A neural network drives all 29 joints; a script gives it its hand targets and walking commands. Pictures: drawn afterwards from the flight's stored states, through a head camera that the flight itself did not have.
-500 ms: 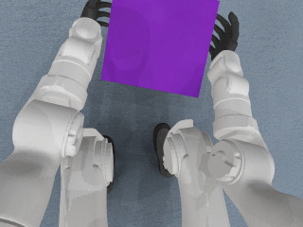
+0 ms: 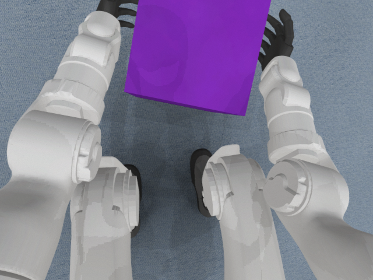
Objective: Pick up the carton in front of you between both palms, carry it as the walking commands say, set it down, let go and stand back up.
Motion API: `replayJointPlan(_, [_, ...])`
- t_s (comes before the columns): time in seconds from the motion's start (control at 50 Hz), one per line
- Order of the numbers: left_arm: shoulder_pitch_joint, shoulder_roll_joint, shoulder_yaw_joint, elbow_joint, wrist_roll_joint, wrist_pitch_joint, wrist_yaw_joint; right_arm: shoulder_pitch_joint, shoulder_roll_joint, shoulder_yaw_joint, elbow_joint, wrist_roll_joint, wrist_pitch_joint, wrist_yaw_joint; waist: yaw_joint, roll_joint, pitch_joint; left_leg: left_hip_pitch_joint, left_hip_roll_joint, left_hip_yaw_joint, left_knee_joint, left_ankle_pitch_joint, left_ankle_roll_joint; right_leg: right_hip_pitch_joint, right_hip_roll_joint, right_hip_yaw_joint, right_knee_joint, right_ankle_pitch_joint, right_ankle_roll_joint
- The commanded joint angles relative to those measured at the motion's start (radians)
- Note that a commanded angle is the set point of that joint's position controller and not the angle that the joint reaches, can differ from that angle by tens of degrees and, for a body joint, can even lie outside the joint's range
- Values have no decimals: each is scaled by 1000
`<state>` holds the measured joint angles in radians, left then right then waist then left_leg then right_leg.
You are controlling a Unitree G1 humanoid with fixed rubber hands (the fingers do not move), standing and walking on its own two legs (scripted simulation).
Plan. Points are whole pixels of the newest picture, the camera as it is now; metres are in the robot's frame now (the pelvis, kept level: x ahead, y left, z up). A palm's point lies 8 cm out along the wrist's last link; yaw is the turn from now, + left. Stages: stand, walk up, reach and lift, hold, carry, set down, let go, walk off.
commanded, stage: set down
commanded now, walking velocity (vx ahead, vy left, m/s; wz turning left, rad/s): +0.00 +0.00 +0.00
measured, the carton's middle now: (188, 59) +0.50 -0.05 -0.24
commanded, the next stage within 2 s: let go in 1.74 s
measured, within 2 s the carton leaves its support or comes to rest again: rests again in 0.02 s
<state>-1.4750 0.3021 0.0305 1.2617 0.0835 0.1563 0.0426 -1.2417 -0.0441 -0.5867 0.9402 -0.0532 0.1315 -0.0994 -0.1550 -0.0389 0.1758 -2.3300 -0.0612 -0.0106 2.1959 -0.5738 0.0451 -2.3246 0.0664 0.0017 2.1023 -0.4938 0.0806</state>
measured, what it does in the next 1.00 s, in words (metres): stands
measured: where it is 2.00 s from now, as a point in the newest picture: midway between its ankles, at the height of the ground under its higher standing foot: (168, 203)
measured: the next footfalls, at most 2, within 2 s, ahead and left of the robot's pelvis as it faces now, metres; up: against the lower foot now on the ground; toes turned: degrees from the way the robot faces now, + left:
none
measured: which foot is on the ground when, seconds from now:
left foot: down 0.00-1.00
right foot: down 0.00-1.00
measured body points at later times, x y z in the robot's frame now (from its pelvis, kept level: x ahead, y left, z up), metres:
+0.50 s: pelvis +0.00 +0.00 -0.01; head +0.36 +0.05 +0.27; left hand +0.56 +0.11 -0.19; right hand +0.49 -0.21 -0.17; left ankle +0.10 +0.10 -0.34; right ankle +0.14 -0.13 -0.34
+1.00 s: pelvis +0.00 -0.01 +0.05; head +0.34 +0.01 +0.34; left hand +0.58 +0.14 -0.09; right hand +0.47 -0.22 -0.09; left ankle +0.10 +0.10 -0.34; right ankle +0.14 -0.13 -0.34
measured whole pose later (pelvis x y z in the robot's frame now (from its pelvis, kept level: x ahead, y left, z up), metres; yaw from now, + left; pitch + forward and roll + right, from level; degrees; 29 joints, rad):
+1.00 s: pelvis +0.00 -0.01 +0.05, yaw +0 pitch +40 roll -4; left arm -1.34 0.46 -0.04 1.06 -0.09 0.13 0.00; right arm -0.98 -0.08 -0.28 0.70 0.19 0.08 -0.21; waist -0.14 0.00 0.15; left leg -2.17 -0.04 -0.04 2.07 -0.60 0.02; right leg -2.18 0.08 -0.01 1.97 -0.50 0.05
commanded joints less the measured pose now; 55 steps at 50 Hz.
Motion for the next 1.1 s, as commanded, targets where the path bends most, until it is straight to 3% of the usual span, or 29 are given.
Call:
replayJointPlan(0.0, [-334,-641,-82,-113,-17,-55,-172,-398,689,264,26,26,19,195,58,168,-808,418,-32,-49,-242,202,22,400,59,-62,-77,205,-23])
replayJointPlan(0.26, [-229,-566,-52,-69,46,-42,-173,-349,607,230,90,29,7,206,93,137,-713,416,-17,-66,-220,252,33,337,60,-58,-45,212,-14])
replayJointPlan(0.34, [-245,-499,-60,-72,52,-52,-161,-301,558,205,100,28,-4,191,84,134,-726,446,-11,-69,-216,253,24,353,52,-72,-42,217,-3])
replayJointPlan(0.4, [-236,-263,-41,-82,41,-70,-115,-181,346,135,131,19,-32,140,59,139,-761,487,8,-71,-215,240,3,387,34,-91,-41,216,10])
replayJointPlan(0.46, [-169,166,-47,-95,-22,-103,-3,-17,-100,112,151,96,-104,20,47,163,-783,546,38,-85,-228,238,-20,412,3,-94,-49,228,26])
replayJointPlan(0.52, [-208,215,-110,-108,-132,-122,20,-57,-189,179,125,197,-155,-32,11,194,-802,563,51,-100,-216,244,-23,417,-17,-84,-55,256,19])
replayJointPlan(0.62, [-328,198,-211,-241,-268,-141,-16,-140,-196,285,26,305,-188,-39,-48,248,-933,657,69,-116,-189,299,-23,446,-46,-67,-65,326,-5])
replayJointPlan(0.72, [-287,248,-204,-239,-289,-110,-34,-74,-224,299,-60,315,-162,-64,-70,252,-1063,729,68,-86,-195,236,-27,552,-47,-80,-108,305,-4])
replayJointPlan(0.84, [-203,285,-125,-306,-225,-66,-28,63,-210,300,-280,282,-107,-110,-42,241,-1279,851,37,-31,-270,197,-15,716,-14,-111,-202,284,-9])
replayJointPlan(0.88, [-178,291,-82,-319,-198,-48,-30,89,-189,296,-333,260,-81,-118,-28,224,-1258,840,28,-17,-304,174,-10,720,-2,-114,-242,260,-10])
replayJointPlan(0.98, [-106,264,-13,-285,-160,-45,-57,119,-118,290,-361,216,-51,-113,-9,172,-1087,719,21,-9,-377,159,-4,691,7,-107,-318,254,1])
replayJointPlan(1.08, [-65,252,11,-273,-145,-51,-84,170,-79,283,-366,190,-40,-104,-19,168,-1093,701,13,-3,-459,177,-11,742,12,-99,-393,290,8])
